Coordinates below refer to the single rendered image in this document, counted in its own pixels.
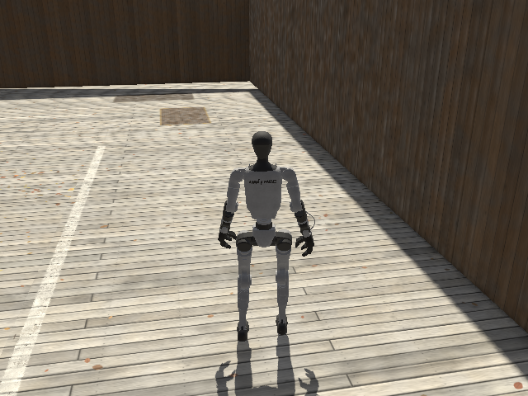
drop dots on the robot left forearm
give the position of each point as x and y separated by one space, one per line
226 220

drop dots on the right robot hand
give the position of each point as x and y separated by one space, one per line
309 243

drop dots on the robot right forearm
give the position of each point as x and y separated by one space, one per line
302 220

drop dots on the humanoid robot head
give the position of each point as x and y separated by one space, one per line
262 142

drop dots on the robot left upper arm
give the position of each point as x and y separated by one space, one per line
236 176

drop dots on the robot right upper arm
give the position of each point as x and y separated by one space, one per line
289 175

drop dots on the left robot hand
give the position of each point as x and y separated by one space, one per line
227 236

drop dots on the robot left thigh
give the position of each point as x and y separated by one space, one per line
244 242

